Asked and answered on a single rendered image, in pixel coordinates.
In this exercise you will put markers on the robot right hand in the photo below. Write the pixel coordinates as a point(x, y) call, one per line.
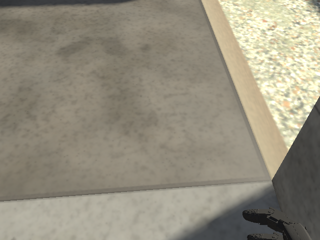
point(277, 221)

